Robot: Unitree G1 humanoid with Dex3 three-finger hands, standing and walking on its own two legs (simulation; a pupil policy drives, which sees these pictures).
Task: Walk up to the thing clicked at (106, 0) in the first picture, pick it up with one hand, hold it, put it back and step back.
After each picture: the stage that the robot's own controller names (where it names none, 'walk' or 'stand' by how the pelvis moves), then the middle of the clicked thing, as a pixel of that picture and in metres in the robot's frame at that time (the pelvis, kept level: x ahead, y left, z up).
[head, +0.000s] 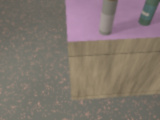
stand; (108, 12) +0.75 -0.11 +0.04
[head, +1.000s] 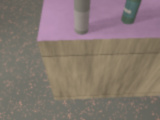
rise first; (81, 8) +0.68 +0.04 +0.07
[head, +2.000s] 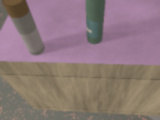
rise first; (27, 28) +0.52 +0.25 +0.07
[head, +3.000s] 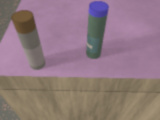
stand; (31, 43) +0.50 +0.21 +0.05
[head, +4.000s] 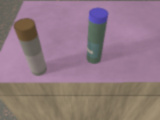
stand; (32, 50) +0.48 +0.21 +0.04
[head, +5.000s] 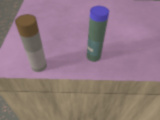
stand; (33, 46) +0.50 +0.21 +0.04
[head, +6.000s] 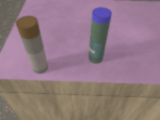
stand; (34, 48) +0.49 +0.21 +0.04
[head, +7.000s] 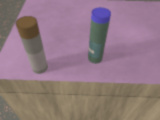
rise first; (34, 48) +0.49 +0.21 +0.04
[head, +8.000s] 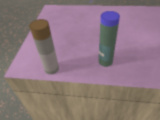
rise first; (46, 49) +0.50 +0.20 +0.04
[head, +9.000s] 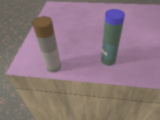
go down; (48, 47) +0.50 +0.19 +0.04
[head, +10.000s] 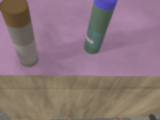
go down; (23, 38) +0.47 +0.18 +0.07
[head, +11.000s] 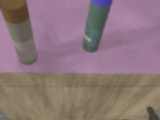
close in; (22, 35) +0.49 +0.18 +0.08
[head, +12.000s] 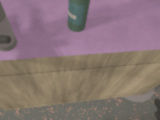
close; out of the picture +0.50 +0.21 +0.11
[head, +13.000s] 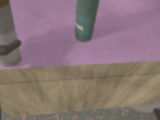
lift; (2, 28) +0.47 +0.21 +0.11
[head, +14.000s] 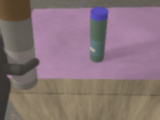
lift; (20, 45) +0.33 +0.17 +0.24
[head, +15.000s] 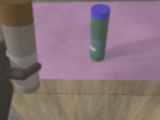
hold; (22, 50) +0.33 +0.17 +0.21
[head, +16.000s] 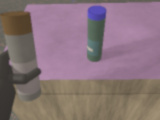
hold; (23, 58) +0.34 +0.18 +0.16
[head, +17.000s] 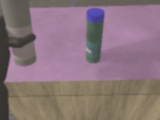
crouch; (19, 24) +0.43 +0.19 +0.23
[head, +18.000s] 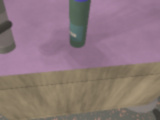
lower; out of the picture +0.51 +0.21 +0.15
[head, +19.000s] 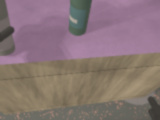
lower; out of the picture +0.51 +0.21 +0.11
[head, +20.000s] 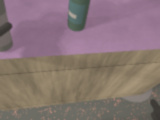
lower; out of the picture +0.52 +0.21 +0.12
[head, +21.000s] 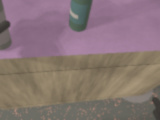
lower; out of the picture +0.52 +0.22 +0.12
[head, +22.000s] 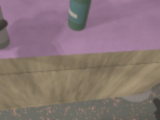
rest; out of the picture +0.52 +0.22 +0.12
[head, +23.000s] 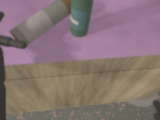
withdraw; (45, 19) +0.57 +0.08 +0.04
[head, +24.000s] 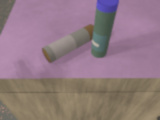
sink last; (71, 42) +0.57 +0.06 -0.01
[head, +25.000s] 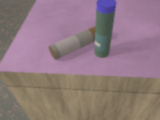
stand; (75, 42) +0.60 +0.08 -0.01
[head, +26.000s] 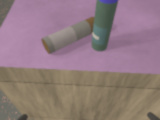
stand; (71, 34) +0.58 +0.07 +0.01
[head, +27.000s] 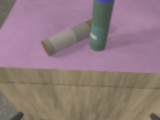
stand; (71, 36) +0.58 +0.07 +0.01
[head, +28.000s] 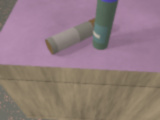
stand; (74, 35) +0.58 +0.05 +0.01
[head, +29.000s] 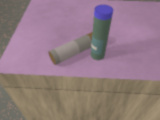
stand; (75, 47) +0.59 +0.06 -0.05
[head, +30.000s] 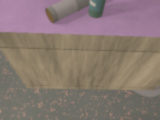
walk; (72, 5) +0.72 +0.05 -0.03
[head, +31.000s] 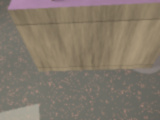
walk; out of the picture +1.01 +0.15 -0.03
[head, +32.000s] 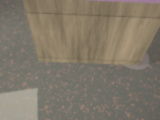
stand; out of the picture +1.23 +0.09 -0.04
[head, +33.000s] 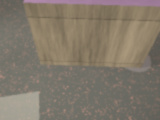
stand; out of the picture +1.22 +0.08 -0.05
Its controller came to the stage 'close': yes
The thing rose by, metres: 0.24
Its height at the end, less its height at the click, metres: -0.09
